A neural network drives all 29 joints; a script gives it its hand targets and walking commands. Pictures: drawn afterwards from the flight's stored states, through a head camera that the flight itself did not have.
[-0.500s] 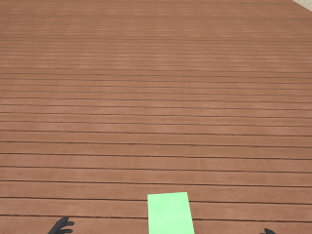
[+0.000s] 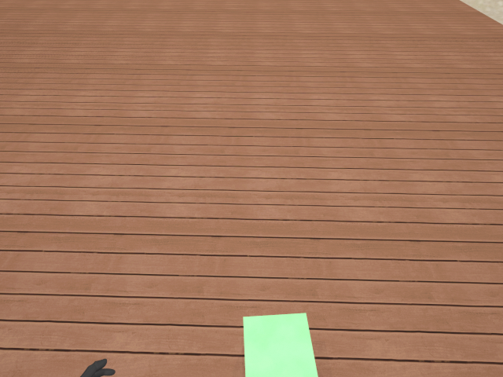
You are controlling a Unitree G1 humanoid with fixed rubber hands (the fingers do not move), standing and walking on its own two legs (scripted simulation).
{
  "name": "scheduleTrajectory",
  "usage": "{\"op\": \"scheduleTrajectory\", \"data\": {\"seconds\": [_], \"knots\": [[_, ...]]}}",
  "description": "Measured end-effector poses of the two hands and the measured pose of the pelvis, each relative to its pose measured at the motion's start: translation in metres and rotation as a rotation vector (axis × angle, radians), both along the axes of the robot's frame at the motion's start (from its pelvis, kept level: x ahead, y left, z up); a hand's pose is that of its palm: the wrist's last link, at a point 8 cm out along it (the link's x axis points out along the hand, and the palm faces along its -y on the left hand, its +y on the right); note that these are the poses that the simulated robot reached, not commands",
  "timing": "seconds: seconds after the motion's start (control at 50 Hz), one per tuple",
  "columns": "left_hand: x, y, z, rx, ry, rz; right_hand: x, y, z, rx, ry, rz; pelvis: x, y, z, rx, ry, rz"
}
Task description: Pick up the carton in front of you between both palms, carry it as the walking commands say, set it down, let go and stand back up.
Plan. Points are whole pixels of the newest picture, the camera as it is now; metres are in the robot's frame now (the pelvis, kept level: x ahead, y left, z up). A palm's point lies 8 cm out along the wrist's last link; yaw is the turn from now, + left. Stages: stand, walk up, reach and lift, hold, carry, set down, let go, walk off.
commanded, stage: stand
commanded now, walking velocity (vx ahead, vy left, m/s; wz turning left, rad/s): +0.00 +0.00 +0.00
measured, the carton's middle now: (276, 359) +0.37 -0.05 -0.65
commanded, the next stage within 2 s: none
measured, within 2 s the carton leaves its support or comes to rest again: neither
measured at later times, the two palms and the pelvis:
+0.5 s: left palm out of the picture +0.08 +0.30 -0.10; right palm out of the picture +0.08 -0.31 -0.10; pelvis -0.02 -0.01 +0.00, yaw +0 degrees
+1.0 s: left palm out of the picture +0.08 +0.30 -0.09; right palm out of the picture +0.07 -0.32 -0.10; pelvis -0.02 -0.01 +0.01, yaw +0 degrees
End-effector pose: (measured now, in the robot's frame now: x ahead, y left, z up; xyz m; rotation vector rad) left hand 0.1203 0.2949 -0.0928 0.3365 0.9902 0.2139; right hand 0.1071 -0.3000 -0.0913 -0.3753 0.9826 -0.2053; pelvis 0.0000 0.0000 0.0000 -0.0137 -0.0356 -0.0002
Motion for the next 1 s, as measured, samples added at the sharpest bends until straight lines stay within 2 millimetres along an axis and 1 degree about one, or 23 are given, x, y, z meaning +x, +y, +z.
{"op": "scheduleTrajectory", "data": {"seconds": [0.3, 0.5, 0.78, 1.0], "knots": [[-0.028, 0.004, -0.002, 0.009, 0.052, 0.017, -0.022, -0.009, -0.002, -0.006, 0.050, -0.003, -0.013, -0.004, 0.003, 0.004, -0.012, 0.002], [-0.042, 0.005, -0.003, 0.014, 0.081, 0.029, -0.031, -0.013, -0.005, -0.002, 0.082, 0.002, -0.018, -0.007, 0.004, 0.004, -0.014, 0.005], [-0.045, 0.004, -0.002, 0.019, 0.098, 0.032, -0.035, -0.018, -0.006, -0.002, 0.100, 0.000, -0.021, -0.011, 0.005, 0.006, -0.015, 0.003], [-0.042, 0.002, 0.000, 0.022, 0.095, 0.028, -0.034, -0.022, -0.006, -0.002, 0.101, -0.003, -0.021, -0.013, 0.005, 0.008, -0.018, 0.000]]}}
